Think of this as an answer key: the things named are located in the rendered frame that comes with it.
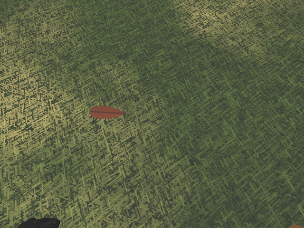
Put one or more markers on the robot left hand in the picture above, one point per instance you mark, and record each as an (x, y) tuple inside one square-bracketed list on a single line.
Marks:
[(40, 223)]

